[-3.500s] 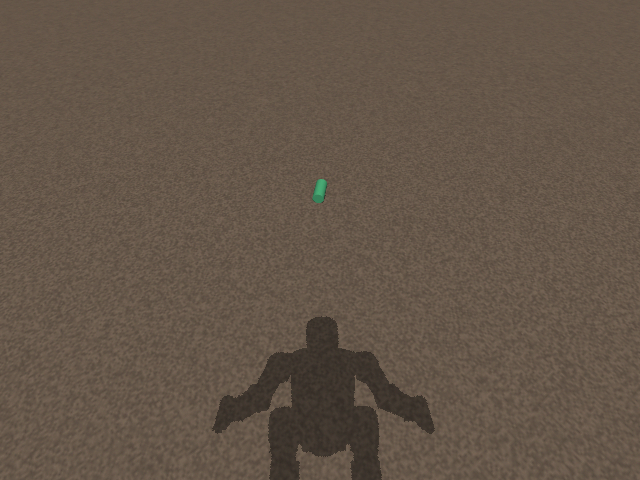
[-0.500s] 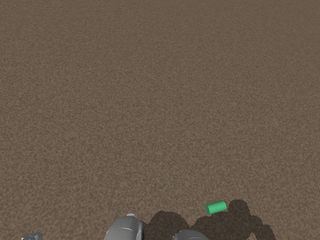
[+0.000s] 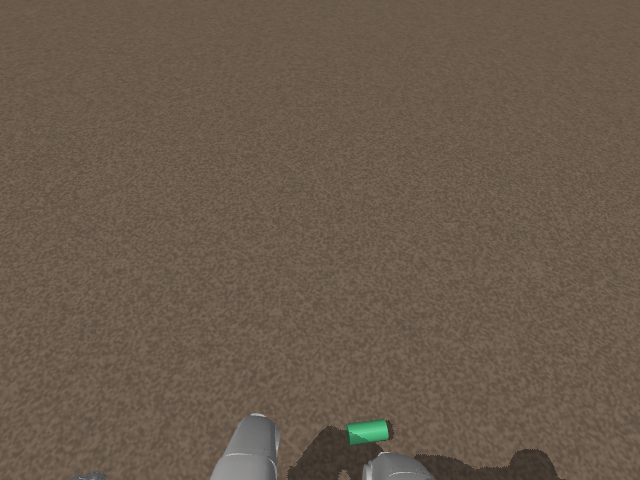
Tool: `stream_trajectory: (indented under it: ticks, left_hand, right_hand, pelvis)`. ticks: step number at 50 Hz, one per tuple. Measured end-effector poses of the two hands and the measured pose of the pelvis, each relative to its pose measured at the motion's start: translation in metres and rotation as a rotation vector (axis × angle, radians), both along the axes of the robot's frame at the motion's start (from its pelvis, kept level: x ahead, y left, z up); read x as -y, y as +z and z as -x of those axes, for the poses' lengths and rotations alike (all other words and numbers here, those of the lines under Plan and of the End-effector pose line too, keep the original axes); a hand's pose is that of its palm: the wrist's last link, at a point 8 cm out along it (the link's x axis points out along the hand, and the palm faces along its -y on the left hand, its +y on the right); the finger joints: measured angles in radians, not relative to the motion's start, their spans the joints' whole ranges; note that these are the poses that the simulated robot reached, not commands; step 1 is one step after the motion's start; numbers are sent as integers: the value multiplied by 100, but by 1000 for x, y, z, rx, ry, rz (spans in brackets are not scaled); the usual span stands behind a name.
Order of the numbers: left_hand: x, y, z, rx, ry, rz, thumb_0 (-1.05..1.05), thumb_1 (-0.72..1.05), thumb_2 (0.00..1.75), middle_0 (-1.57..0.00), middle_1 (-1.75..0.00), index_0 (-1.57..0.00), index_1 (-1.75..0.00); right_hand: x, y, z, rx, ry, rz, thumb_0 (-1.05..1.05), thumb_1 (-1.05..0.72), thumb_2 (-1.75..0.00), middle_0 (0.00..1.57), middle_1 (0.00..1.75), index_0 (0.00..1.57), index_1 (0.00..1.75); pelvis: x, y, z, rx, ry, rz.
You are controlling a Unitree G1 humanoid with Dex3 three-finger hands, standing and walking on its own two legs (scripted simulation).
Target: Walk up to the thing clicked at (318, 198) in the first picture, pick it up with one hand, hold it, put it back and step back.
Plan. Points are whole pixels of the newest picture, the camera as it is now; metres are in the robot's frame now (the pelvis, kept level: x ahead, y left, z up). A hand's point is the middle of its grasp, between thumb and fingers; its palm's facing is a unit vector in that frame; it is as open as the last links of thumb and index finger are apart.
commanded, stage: walk up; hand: left
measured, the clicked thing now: (367, 431) +0.32 -0.13 -0.70
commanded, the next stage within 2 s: none
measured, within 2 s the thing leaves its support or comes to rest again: neither
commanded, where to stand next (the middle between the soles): -0.01 -0.41 m, yaw +7 degrees
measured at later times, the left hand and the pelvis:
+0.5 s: hand out of the picture +0.09 +0.08 -0.13, palm faces -0.03 -0.92 -0.38, open 7.4 cm; pelvis -0.04 -0.22 +0.01, yaw +2 degrees
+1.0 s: hand out of the picture -0.05 -0.15 -0.14, palm faces +0.06 -0.95 -0.30, open 7.4 cm; pelvis -0.11 -0.42 +0.02, yaw +6 degrees
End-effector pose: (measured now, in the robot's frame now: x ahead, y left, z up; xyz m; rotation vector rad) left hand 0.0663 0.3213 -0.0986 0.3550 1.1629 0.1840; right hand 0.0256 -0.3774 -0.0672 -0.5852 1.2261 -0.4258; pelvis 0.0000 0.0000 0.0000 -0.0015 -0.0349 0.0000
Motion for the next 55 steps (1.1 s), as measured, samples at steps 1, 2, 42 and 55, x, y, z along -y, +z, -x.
stream_trajectory:
  ticks: [1,2,42,55]
  left_hand:
    - [13,7,8,-16,9,8,0,91,90,-20,-29,-20,-30]
    - [23,12,14,-29,15,13,0,90,90,-20,-30,-21,-30]
    - [393,8,83,33,12,37,0,90,90,-21,-30,-21,-30]
    - [455,-1,157,-47,131,73,0,90,90,-20,-30,-21,-30]
  right_hand:
    - [3,1,-7,12,12,-23,1,-90,-90,20,30,21,30]
    - [5,2,-13,19,27,-45,1,-90,-90,20,30,21,30]
    - [342,-6,67,-43,105,-110,0,-91,-90,20,30,21,30]
    - [383,9,78,26,155,-180,1,-90,-90,20,30,21,30]
  pelvis:
    - [7,7,0,-7,4,-2]
    - [14,13,-1,-13,7,-5]
    - [377,12,95,-29,67,-2]
    - [444,26,121,8,94,5]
